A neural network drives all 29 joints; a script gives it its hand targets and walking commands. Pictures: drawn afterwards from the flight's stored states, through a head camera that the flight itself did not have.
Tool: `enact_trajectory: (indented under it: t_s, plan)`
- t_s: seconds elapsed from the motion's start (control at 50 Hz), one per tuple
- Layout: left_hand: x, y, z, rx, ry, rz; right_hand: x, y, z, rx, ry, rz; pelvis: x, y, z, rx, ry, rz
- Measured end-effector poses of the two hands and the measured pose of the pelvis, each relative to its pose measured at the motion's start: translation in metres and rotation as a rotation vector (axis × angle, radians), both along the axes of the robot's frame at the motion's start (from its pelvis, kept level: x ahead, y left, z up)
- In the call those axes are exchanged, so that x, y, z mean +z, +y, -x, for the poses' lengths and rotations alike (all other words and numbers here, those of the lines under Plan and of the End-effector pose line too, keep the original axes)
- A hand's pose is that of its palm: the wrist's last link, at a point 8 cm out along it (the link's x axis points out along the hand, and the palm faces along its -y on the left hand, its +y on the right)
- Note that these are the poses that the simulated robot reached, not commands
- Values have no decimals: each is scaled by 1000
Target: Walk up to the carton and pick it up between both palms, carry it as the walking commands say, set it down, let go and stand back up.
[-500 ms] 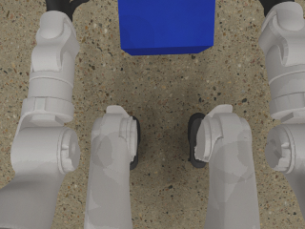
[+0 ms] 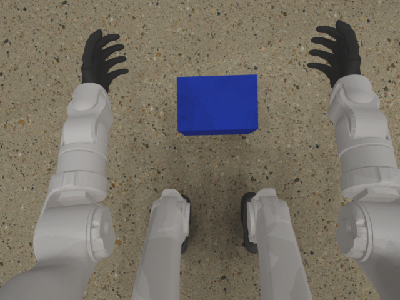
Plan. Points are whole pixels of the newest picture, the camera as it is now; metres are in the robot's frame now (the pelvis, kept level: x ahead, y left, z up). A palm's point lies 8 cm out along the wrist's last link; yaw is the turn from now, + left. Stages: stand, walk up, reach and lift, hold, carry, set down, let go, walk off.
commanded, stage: set down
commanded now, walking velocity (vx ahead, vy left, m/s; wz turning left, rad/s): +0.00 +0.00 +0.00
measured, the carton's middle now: (216, 108) +0.51 -0.01 -0.46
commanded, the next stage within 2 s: let go in 0.50 s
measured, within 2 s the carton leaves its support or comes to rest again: neither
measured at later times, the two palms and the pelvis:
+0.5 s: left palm (43, 62) +0.49 +0.22 +0.00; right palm (377, 49) +0.49 -0.20 +0.00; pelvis +0.03 +0.00 +0.11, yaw +0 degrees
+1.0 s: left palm out of the picture +0.37 +0.23 +0.10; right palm out of the picture +0.36 -0.23 +0.10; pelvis +0.08 +0.00 +0.19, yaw -2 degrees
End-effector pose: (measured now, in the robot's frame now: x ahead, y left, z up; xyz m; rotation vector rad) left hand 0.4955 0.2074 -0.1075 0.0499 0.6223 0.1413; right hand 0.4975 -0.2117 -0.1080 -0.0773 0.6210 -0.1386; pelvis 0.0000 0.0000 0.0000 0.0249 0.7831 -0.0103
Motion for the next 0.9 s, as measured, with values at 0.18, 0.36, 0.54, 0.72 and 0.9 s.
enact_trajectory:
  t_s: [0.18, 0.36, 0.54, 0.72, 0.9]
  plan:
    - [55, -5, -2, -36, 2, 17, 55, -3, 5, 8, 13, -13, 50, 2, -12, 1, -11, 6]
    - [102, 3, 3, -14, 19, -3, 102, 2, 3, 19, 8, -31, 91, 2, -22, -15, -34, 3]
    - [109, 16, 11, -15, 52, -9, 106, 18, 8, 43, 58, -3, 116, 2, -28, 5, -30, 10]
    - [123, 10, 44, -68, 99, -60, 128, 6, 44, 71, 103, 90, 135, 4, -48, 4, -74, 17]
    - [183, 20, 91, -102, 122, -85, 183, -12, 98, 41, 125, 75, 169, 5, -75, -8, -224, 21]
